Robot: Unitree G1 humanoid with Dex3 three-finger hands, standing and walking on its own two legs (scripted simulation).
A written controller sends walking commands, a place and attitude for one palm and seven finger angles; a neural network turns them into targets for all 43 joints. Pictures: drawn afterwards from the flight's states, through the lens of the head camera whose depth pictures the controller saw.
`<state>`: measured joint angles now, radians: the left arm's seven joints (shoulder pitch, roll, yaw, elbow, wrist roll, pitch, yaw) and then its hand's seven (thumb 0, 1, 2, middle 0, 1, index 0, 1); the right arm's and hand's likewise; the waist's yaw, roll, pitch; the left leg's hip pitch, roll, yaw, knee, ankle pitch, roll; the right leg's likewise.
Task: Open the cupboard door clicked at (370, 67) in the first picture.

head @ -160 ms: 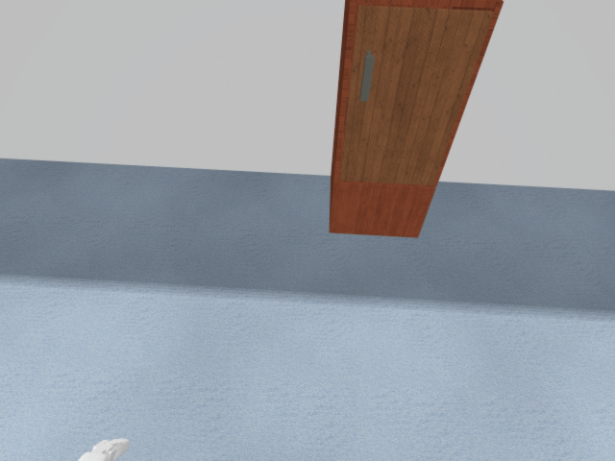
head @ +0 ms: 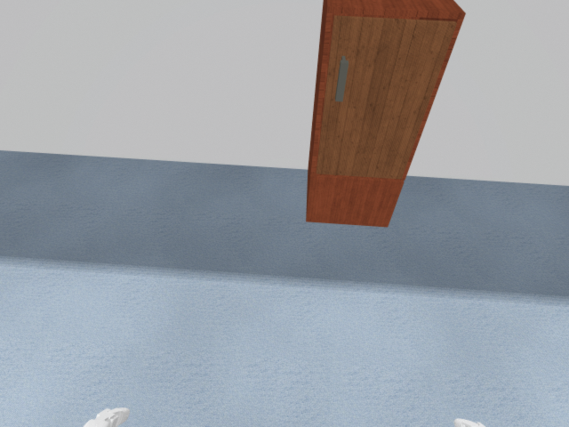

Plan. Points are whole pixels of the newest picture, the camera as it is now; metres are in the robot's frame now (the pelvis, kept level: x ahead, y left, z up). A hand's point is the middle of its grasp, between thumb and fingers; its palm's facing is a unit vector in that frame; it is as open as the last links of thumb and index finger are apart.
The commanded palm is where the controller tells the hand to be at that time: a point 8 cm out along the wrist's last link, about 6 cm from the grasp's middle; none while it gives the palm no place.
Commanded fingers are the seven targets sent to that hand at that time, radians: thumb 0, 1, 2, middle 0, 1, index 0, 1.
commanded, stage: stand and wait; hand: left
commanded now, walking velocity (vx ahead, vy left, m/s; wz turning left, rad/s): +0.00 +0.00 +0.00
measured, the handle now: (341, 78) +1.12 -0.12 -0.02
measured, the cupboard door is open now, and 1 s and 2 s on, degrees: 0 0 0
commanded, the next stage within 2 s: look at it before walking up in 0.66 s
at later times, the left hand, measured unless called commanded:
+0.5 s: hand out of the picture +0.04 +0.25 -0.15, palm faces -0.02 -0.94 -0.33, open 7.4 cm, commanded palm none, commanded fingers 0.00 0.90 0.90 -0.20 -0.30 -0.20 -0.30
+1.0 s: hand out of the picture +0.05 +0.24 -0.15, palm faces -0.04 -0.95 -0.32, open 7.4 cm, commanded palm none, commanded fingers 0.00 0.90 0.90 -0.20 -0.30 -0.20 -0.30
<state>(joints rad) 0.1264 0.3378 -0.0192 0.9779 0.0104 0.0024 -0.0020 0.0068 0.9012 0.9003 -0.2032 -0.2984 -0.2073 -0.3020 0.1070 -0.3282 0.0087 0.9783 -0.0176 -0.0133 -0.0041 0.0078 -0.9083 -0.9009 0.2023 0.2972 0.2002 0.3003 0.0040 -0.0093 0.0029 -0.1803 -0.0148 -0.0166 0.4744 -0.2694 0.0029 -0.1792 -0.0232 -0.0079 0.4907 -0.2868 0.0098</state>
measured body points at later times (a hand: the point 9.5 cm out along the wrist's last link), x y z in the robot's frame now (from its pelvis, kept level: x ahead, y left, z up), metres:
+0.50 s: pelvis -0.02 +0.00 +0.01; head -0.02 +0.00 +0.46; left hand +0.04 +0.30 -0.13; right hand +0.06 -0.30 -0.13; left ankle -0.01 +0.12 -0.74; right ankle -0.01 -0.12 -0.74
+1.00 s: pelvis -0.02 +0.00 +0.01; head -0.02 +0.00 +0.46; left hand +0.05 +0.29 -0.13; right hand +0.05 -0.30 -0.12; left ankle -0.01 +0.12 -0.74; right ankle -0.01 -0.12 -0.74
